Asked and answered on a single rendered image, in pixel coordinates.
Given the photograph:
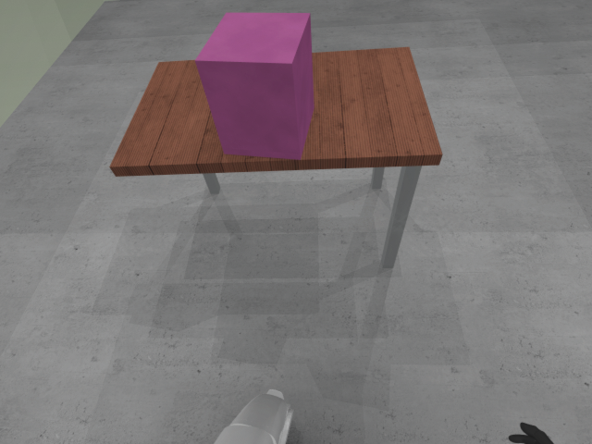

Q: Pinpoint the robot left shin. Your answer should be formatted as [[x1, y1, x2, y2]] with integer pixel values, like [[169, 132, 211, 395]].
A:
[[266, 389, 284, 400]]

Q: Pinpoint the robot left thigh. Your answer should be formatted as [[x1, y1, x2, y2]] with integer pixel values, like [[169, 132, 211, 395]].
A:
[[214, 394, 293, 444]]

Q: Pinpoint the table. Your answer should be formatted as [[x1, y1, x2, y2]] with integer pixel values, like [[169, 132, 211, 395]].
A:
[[110, 47, 442, 268]]

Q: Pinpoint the right robot hand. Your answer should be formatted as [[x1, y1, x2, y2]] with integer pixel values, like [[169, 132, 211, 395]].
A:
[[509, 423, 554, 444]]

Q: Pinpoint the carton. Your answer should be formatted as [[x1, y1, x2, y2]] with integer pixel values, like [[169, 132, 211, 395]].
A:
[[195, 13, 315, 160]]

